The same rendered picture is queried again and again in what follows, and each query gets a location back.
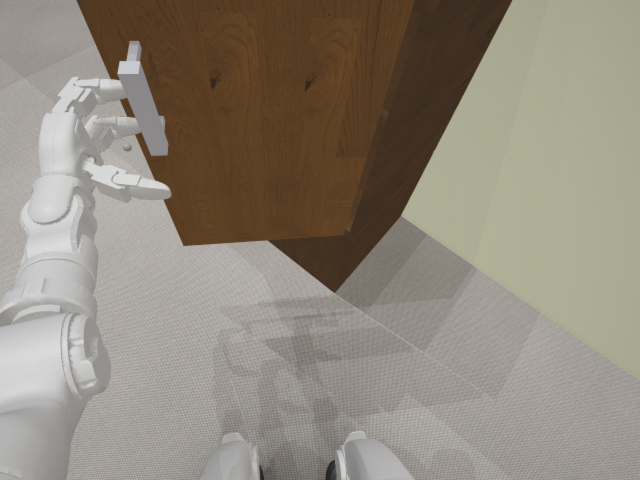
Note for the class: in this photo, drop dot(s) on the handle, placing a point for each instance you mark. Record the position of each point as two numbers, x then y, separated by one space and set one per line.
133 80

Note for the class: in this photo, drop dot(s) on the left robot thigh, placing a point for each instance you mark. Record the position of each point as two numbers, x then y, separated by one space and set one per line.
235 460

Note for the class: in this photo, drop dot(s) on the left robot upper arm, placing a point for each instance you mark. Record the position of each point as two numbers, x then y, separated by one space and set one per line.
49 369

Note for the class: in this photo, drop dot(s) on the left robot shin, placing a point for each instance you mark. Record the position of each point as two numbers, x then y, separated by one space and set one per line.
232 437

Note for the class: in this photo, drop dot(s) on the left robot forearm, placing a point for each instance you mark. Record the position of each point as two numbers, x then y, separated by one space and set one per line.
58 270

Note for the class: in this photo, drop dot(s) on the cupboard door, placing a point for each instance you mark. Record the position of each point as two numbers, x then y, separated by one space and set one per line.
270 106

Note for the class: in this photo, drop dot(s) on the robot left hand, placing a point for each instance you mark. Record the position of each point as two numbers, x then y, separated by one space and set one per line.
65 144

